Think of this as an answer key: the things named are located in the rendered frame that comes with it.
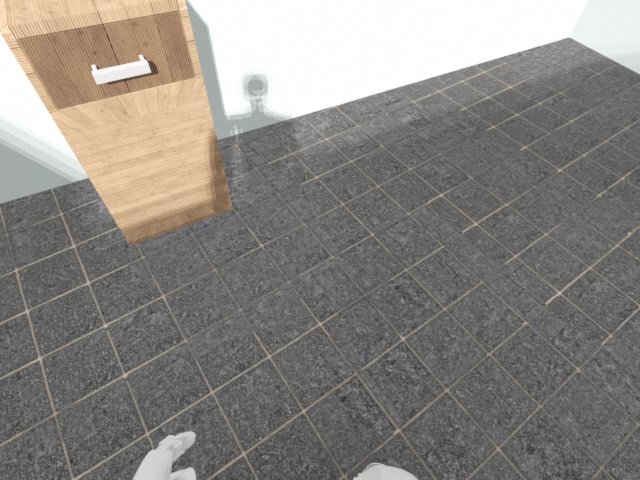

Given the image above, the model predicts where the cabinet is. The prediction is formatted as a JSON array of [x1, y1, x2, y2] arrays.
[[0, 0, 233, 246]]

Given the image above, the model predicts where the drawer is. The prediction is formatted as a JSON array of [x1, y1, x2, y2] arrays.
[[19, 11, 194, 109]]

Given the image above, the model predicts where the robot left hand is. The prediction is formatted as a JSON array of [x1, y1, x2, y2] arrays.
[[133, 431, 196, 480]]

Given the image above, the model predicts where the handle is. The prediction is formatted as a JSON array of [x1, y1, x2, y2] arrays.
[[91, 55, 151, 85]]

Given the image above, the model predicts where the robot right shin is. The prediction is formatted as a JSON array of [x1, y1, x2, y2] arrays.
[[362, 463, 384, 474]]

